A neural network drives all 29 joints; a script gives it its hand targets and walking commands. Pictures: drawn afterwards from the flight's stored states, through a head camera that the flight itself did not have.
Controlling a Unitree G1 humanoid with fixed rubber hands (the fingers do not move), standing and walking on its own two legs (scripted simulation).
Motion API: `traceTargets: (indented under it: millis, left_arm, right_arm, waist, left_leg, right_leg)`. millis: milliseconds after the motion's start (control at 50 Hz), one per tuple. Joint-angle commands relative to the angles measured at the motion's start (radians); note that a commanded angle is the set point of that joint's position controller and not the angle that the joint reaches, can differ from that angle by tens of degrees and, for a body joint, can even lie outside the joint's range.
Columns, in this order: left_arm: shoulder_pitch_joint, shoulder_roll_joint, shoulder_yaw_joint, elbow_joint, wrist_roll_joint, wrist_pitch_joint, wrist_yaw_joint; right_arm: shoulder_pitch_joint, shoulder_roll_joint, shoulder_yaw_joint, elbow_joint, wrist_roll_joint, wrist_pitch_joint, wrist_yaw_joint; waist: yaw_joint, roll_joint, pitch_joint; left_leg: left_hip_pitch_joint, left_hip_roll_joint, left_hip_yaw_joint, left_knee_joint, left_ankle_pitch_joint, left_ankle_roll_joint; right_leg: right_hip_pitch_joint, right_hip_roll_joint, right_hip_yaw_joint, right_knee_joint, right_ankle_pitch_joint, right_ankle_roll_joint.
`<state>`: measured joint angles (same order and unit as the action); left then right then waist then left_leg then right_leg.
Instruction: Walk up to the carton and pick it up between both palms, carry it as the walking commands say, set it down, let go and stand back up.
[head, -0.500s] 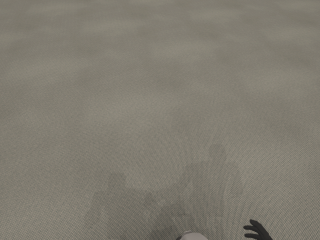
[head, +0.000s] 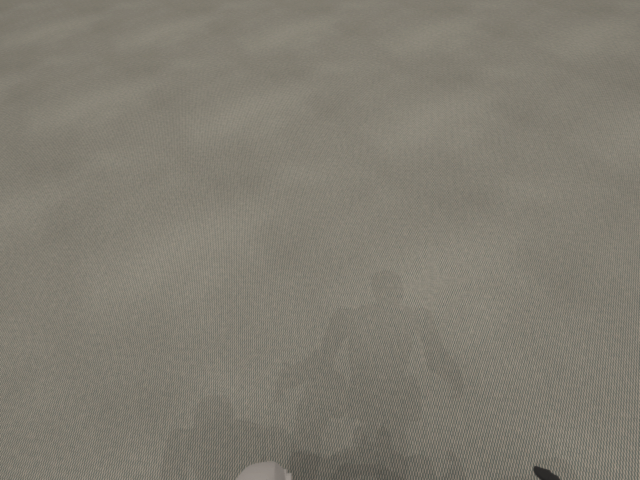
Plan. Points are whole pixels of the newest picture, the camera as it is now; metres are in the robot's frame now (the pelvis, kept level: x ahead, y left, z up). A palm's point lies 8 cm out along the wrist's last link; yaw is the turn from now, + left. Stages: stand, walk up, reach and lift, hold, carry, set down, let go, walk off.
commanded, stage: walk up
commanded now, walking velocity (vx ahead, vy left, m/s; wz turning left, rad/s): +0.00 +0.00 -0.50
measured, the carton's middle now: out of the picture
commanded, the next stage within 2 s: none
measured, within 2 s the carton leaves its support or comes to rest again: neither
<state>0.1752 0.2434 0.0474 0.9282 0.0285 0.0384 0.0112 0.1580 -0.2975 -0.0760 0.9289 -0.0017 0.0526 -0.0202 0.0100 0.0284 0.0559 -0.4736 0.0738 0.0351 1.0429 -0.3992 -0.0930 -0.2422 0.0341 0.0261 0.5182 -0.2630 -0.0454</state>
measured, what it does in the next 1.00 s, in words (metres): steps on the spot, turning right: left foot, then right foot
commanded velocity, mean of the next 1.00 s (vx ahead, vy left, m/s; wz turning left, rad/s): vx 0.00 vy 0.01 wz -0.50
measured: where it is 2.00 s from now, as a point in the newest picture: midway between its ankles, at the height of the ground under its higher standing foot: outside the picture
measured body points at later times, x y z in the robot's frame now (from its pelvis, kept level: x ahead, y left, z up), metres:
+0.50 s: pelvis -0.03 +0.03 +0.00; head +0.00 +0.04 +0.45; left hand +0.13 +0.28 -0.14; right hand +0.00 -0.25 -0.12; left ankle +0.01 +0.14 -0.74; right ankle -0.10 -0.11 -0.68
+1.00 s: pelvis -0.07 -0.01 +0.00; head -0.03 -0.03 +0.45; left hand +0.11 +0.21 -0.13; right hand -0.03 -0.32 -0.12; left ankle +0.01 +0.11 -0.69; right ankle -0.11 -0.09 -0.74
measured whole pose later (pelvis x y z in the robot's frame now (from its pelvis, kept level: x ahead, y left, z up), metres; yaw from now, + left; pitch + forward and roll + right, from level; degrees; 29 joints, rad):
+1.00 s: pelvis -0.07 -0.01 +0.00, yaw -27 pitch +0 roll +0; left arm 0.25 0.25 0.07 0.84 0.02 0.02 0.02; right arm 0.04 -0.27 -0.05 0.82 -0.01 0.07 -0.02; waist 0.05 0.01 0.10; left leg -0.47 0.07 0.02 0.95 -0.42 -0.09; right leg -0.21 0.09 0.07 0.48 -0.25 -0.06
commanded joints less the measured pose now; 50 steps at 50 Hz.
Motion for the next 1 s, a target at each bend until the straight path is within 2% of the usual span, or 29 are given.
traceTargets:
  millis: [0, 80, 120, 160, 180, 200, 220, 240, 260, 280, 300, 320, 360, 420, 440, 480, 520, 560, 580, 600, 620, 640, 660, 680, 700, 740, 820, 920, 980]
  left_arm:
    - [0.000, 0.196, 0.041, -0.050, 0.000, -0.012, 0.002]
    - [-0.006, 0.229, 0.056, -0.046, -0.005, -0.004, -0.002]
    - [-0.013, 0.232, 0.061, -0.044, -0.008, 0.001, -0.004]
    - [-0.048, 0.226, 0.056, -0.048, -0.015, 0.006, -0.006]
    - [-0.034, 0.194, 0.045, -0.052, -0.014, 0.004, -0.007]
    - [-0.004, 0.143, 0.032, -0.066, -0.010, -0.001, -0.008]
    - [0.022, 0.085, 0.034, -0.085, 0.009, -0.004, -0.003]
    - [-0.001, 0.129, 0.050, -0.081, 0.013, 0.005, -0.003]
    - [-0.032, 0.146, 0.054, -0.076, 0.011, 0.009, -0.011]
    - [-0.040, 0.152, 0.054, -0.074, 0.014, 0.010, -0.020]
    - [-0.013, 0.152, 0.060, -0.061, 0.014, 0.015, -0.024]
    - [-0.004, 0.154, 0.065, -0.057, 0.015, 0.021, -0.028]
    - [0.014, 0.126, 0.046, -0.092, -0.014, 0.018, -0.038]
    - [-0.062, 0.107, 0.026, -0.123, -0.020, 0.014, -0.038]
    - [-0.082, 0.101, 0.022, -0.139, -0.024, 0.015, -0.037]
    - [-0.078, 0.079, 0.014, -0.146, -0.025, 0.010, -0.040]
    - [-0.049, 0.077, 0.013, -0.139, -0.029, 0.005, -0.037]
    - [0.028, 0.080, 0.020, -0.120, -0.030, -0.005, -0.035]
    - [0.087, 0.122, 0.033, -0.105, -0.025, -0.016, -0.031]
    - [0.132, 0.210, 0.058, -0.094, -0.012, -0.028, -0.027]
    - [0.149, 0.288, 0.077, -0.090, -0.003, -0.028, -0.022]
    - [0.144, 0.277, 0.081, -0.092, -0.012, -0.024, -0.012]
    - [0.098, 0.239, 0.074, -0.104, -0.007, -0.023, -0.006]
    - [0.062, 0.217, 0.071, -0.120, -0.003, -0.022, -0.002]
    - [0.047, 0.214, 0.068, -0.130, -0.006, -0.021, 0.006]
    - [0.040, 0.199, 0.066, -0.133, -0.012, -0.023, 0.012]
    - [0.104, 0.178, 0.060, -0.135, -0.013, -0.033, 0.014]
    - [0.111, 0.200, 0.065, -0.137, -0.013, -0.024, 0.010]
    - [0.082, 0.216, 0.070, -0.146, -0.016, -0.017, 0.005]
  right_arm:
    - [-0.076, -0.082, -0.015, -0.082, -0.002, -0.012, -0.001]
    - [-0.088, -0.073, -0.007, -0.082, 0.018, -0.015, -0.007]
    - [-0.057, -0.062, -0.002, -0.071, 0.027, -0.025, -0.010]
    - [0.016, -0.047, 0.005, -0.049, 0.027, -0.039, -0.023]
    - [0.026, -0.065, 0.005, -0.044, 0.020, -0.048, -0.032]
    - [0.020, -0.136, -0.003, -0.050, 0.005, -0.052, -0.035]
    - [0.038, -0.196, -0.027, -0.059, -0.001, -0.029, -0.037]
    - [-0.026, -0.174, -0.020, -0.072, 0.004, -0.020, -0.029]
    - [-0.053, -0.155, -0.020, -0.079, 0.005, -0.021, -0.025]
    - [-0.046, -0.137, -0.019, -0.073, 0.008, -0.022, -0.025]
    - [-0.062, -0.118, -0.017, -0.079, 0.008, -0.025, -0.028]
    - [-0.065, -0.119, -0.016, -0.086, 0.006, -0.026, -0.030]
    - [-0.080, -0.106, -0.009, -0.094, 0.000, -0.032, -0.021]
    - [-0.001, -0.117, -0.009, -0.080, -0.006, -0.037, -0.010]
    - [0.022, -0.124, -0.008, -0.077, -0.007, -0.038, -0.007]
    - [0.056, -0.144, -0.015, -0.075, -0.011, -0.034, -0.007]
    - [0.065, -0.162, -0.021, -0.080, -0.014, -0.027, -0.004]
    - [0.043, -0.168, -0.026, -0.088, -0.012, -0.021, 0.000]
    - [0.037, -0.146, -0.019, -0.096, -0.007, -0.020, 0.002]
    - [0.039, -0.087, -0.003, -0.119, -0.004, -0.023, 0.005]
    - [-0.026, -0.057, 0.008, -0.161, 0.000, -0.013, 0.003]
    - [-0.071, -0.054, -0.001, -0.171, 0.003, -0.003, -0.003]
    - [-0.081, -0.056, -0.003, -0.170, 0.005, -0.002, -0.005]
    - [-0.067, -0.075, -0.007, -0.164, 0.001, 0.001, -0.002]
    - [-0.077, -0.085, -0.004, -0.164, 0.002, 0.002, 0.004]
    - [-0.072, -0.076, -0.007, -0.156, 0.000, 0.008, 0.004]
    - [-0.094, -0.061, -0.002, -0.163, -0.014, 0.006, 0.002]
    - [-0.127, -0.048, 0.009, -0.181, -0.003, 0.007, -0.003]
    - [-0.082, -0.037, 0.011, -0.166, 0.010, 0.002, -0.009]
  waist:
    - [0.018, -0.160, -0.067]
    - [0.014, -0.198, -0.062]
    - [0.003, -0.194, -0.061]
    - [-0.047, -0.136, -0.072]
    - [-0.052, -0.070, -0.086]
    - [-0.037, 0.179, -0.092]
    - [-0.035, 0.343, -0.096]
    - [-0.020, 0.276, -0.058]
    - [-0.029, 0.253, -0.050]
    - [-0.018, 0.195, -0.009]
    - [-0.001, 0.189, -0.010]
    - [-0.001, 0.173, -0.005]
    - [0.003, 0.155, -0.032]
    - [-0.034, 0.161, -0.075]
    - [-0.043, 0.184, -0.070]
    - [-0.058, 0.200, -0.099]
    - [-0.048, 0.221, -0.110]
    - [0.001, 0.176, -0.132]
    - [0.035, 0.094, -0.151]
    - [0.050, -0.165, -0.159]
    - [0.069, -0.351, -0.120]
    - [0.093, -0.297, -0.129]
    - [0.071, -0.292, -0.091]
    - [0.046, -0.250, -0.072]
    - [0.042, -0.232, -0.068]
    - [0.036, -0.243, -0.088]
    - [0.044, -0.157, -0.105]
    - [0.040, -0.150, -0.084]
    - [0.012, -0.141, -0.099]
  left_leg:
    - [0.001, -0.003, -0.034, -0.116, 0.019, -0.009]
    - [0.097, -0.030, -0.039, -0.252, 0.006, -0.004]
    - [0.161, -0.049, -0.034, -0.372, 0.009, 0.001]
    - [0.295, -0.068, -0.021, -0.593, 0.115, 0.010]
    - [0.364, -0.015, -0.057, -0.681, 0.148, 0.024]
    - [0.405, 0.165, -0.254, -0.769, 0.164, 0.080]
    - [0.367, 0.355, -0.435, -0.813, 0.196, 0.197]
    - [0.248, 0.361, -0.374, -0.815, 0.172, 0.249]
    - [0.218, 0.313, -0.309, -0.811, 0.212, 0.283]
    - [0.192, 0.269, -0.267, -0.798, 0.219, 0.257]
    - [0.171, 0.250, -0.227, -0.800, 0.230, 0.238]
    - [0.175, 0.237, -0.176, -0.804, 0.208, 0.224]
    - [0.245, 0.224, -0.116, -0.756, 0.315, 0.213]
    - [0.343, 0.229, -0.098, -0.710, 0.403, 0.215]
    - [0.345, 0.232, -0.088, -0.702, 0.429, 0.214]
    - [0.373, 0.267, -0.082, -0.674, 0.468, 0.233]
    - [0.369, 0.283, -0.077, -0.641, 0.549, 0.226]
    - [0.307, 0.262, -0.027, -0.563, 0.476, 0.177]
    - [0.230, 0.222, 0.017, -0.466, 0.408, 0.114]
    - [0.054, 0.116, 0.098, -0.252, 0.142, 0.038]
    - [-0.170, 0.013, 0.092, -0.053, -0.221, -0.013]
    - [-0.158, 0.043, -0.003, 0.065, -0.239, -0.007]
    - [-0.157, 0.049, -0.022, 0.086, -0.190, -0.019]
    - [-0.157, 0.055, -0.016, 0.084, -0.110, -0.024]
    - [-0.154, 0.043, -0.004, 0.080, -0.085, -0.022]
    - [-0.161, 0.040, -0.017, 0.108, -0.033, -0.014]
    - [-0.145, 0.024, -0.014, 0.047, -0.010, -0.002]
    - [-0.063, -0.004, -0.033, -0.122, -0.020, 0.004]
    - [0.065, -0.027, -0.032, -0.246, -0.006, 0.011]
  right_leg:
    - [0.046, -0.232, 0.285, -0.210, 0.360, -0.104]
    - [-0.018, -0.219, 0.346, -0.247, 0.192, -0.085]
    - [-0.030, -0.202, 0.346, -0.224, 0.212, -0.072]
    - [-0.091, -0.151, 0.297, -0.147, 0.187, -0.029]
    - [-0.134, -0.090, 0.245, -0.085, 0.091, 0.007]
    - [-0.237, 0.019, 0.149, 0.080, -0.118, 0.052]
    - [-0.279, 0.035, 0.072, 0.316, -0.237, 0.102]
    - [-0.235, -0.015, 0.038, 0.471, -0.246, 0.112]
    - [-0.204, -0.028, 0.006, 0.551, -0.213, 0.111]
    - [-0.217, -0.039, 0.017, 0.578, -0.200, 0.108]
    - [-0.191, -0.038, 0.008, 0.610, -0.184, 0.112]
    - [-0.191, -0.048, -0.003, 0.606, -0.171, 0.117]
    - [-0.224, -0.024, -0.014, 0.571, -0.154, 0.119]
    - [-0.202, -0.039, -0.040, 0.394, -0.213, 0.122]
    - [-0.186, -0.042, -0.043, 0.342, -0.228, 0.123]
    - [-0.143, -0.038, -0.061, 0.246, -0.249, 0.114]
    - [-0.098, -0.028, -0.085, 0.182, -0.243, 0.108]
    - [0.034, -0.026, -0.104, -0.010, -0.086, 0.089]
    - [0.150, -0.071, -0.044, -0.114, 0.025, 0.054]
    - [0.259, -0.251, 0.205, -0.164, 0.284, -0.009]
    - [0.307, -0.390, 0.383, -0.139, 0.682, -0.107]
    - [0.265, -0.403, 0.309, -0.120, 0.822, -0.164]
    - [0.215, -0.350, 0.275, -0.111, 0.829, -0.157]
    - [0.208, -0.297, 0.228, -0.114, 0.763, -0.129]
    - [0.206, -0.275, 0.222, -0.111, 0.758, -0.116]
    - [0.230, -0.267, 0.241, -0.111, 0.768, -0.117]
    - [0.252, -0.266, 0.273, -0.108, 0.786, -0.137]
    - [0.195, -0.258, 0.346, -0.134, 0.652, -0.147]
    - [0.098, -0.248, 0.366, -0.148, 0.515, -0.137]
